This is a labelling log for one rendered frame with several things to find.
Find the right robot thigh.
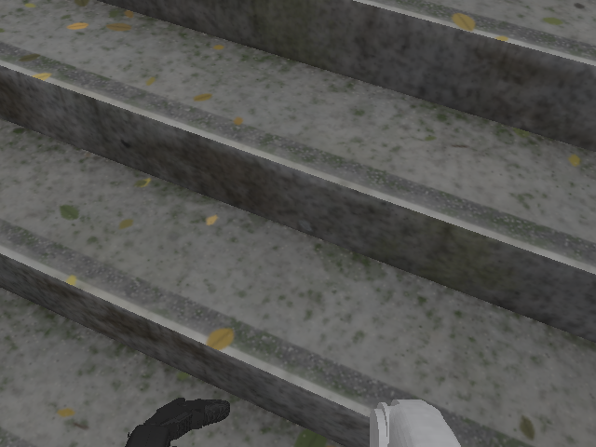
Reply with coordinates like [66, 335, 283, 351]
[370, 400, 461, 447]

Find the robot left hand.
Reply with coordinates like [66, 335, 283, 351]
[125, 398, 230, 447]

